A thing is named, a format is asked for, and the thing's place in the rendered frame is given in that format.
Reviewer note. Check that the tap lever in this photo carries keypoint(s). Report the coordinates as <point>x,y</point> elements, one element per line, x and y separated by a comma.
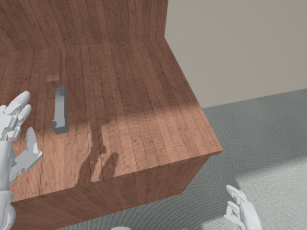
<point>60,124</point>

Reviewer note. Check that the robot right hand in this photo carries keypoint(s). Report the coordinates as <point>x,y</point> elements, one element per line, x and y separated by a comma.
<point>245,217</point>

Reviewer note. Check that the robot left hand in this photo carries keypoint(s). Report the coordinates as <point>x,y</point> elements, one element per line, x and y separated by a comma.
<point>11,118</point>

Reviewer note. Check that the robot left forearm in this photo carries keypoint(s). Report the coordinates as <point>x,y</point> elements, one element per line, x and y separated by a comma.
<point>7,212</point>

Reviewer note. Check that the counter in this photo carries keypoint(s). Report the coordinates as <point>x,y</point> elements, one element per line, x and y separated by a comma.
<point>137,133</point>

